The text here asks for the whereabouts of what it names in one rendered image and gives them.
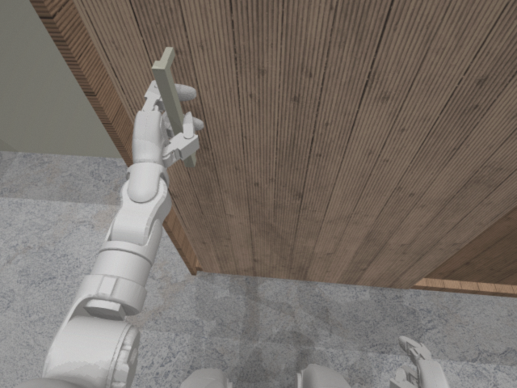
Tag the robot right hand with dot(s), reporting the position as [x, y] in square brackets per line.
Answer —
[429, 373]

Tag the left robot thigh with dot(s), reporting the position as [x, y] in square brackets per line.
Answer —
[207, 378]

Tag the right robot thigh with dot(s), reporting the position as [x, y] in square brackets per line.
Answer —
[319, 377]

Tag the robot thigh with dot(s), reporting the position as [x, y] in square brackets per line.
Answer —
[207, 378]
[319, 377]

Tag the left robot upper arm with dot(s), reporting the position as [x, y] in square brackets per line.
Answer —
[91, 353]

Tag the wardrobe door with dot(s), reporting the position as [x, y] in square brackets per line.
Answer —
[491, 257]
[357, 142]

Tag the robot left forearm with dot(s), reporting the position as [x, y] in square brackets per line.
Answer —
[115, 287]

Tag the handle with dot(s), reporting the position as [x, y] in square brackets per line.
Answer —
[166, 86]

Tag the robot left hand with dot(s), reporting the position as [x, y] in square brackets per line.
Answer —
[152, 130]

